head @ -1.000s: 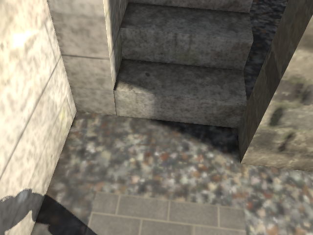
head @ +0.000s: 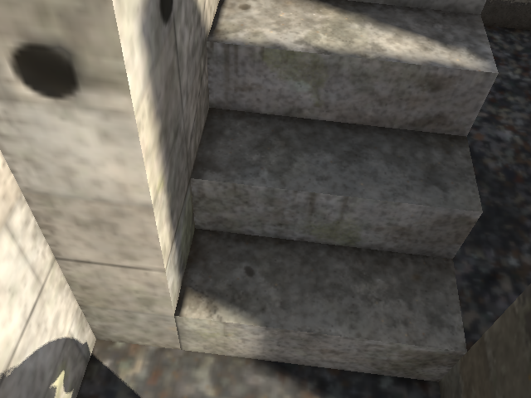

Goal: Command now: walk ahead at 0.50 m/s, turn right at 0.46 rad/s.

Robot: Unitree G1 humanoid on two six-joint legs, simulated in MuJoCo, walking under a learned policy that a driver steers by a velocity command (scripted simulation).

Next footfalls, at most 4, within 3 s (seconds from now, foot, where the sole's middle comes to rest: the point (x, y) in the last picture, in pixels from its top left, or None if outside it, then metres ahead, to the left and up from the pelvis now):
0.18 right None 0.23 -0.14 -0.79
0.66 left None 0.39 -0.04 -0.79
0.92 right None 0.30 -0.25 -0.79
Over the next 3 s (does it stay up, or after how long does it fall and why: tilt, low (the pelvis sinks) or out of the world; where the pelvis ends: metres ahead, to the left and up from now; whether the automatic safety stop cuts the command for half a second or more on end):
stays up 0.33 -0.12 0.00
